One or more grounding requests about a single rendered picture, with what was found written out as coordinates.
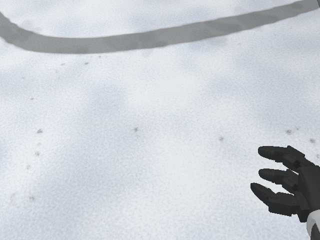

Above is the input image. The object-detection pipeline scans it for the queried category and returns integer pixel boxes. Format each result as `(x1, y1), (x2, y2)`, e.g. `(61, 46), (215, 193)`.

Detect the right robot forearm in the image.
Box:
(306, 209), (320, 240)

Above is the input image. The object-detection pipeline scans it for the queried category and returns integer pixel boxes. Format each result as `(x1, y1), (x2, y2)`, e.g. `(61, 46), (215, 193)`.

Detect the right robot hand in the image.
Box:
(250, 145), (320, 223)

